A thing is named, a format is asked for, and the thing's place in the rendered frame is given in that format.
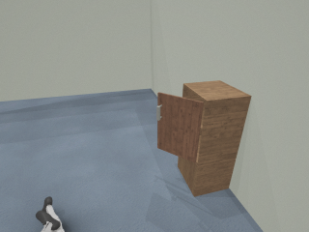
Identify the handle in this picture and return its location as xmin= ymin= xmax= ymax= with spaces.
xmin=156 ymin=105 xmax=162 ymax=121

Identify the robot right foot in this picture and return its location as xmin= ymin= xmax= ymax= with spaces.
xmin=36 ymin=210 xmax=61 ymax=231

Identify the robot right shin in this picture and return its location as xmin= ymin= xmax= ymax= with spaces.
xmin=41 ymin=221 xmax=52 ymax=232

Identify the cupboard door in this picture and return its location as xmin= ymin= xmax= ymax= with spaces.
xmin=157 ymin=92 xmax=204 ymax=163

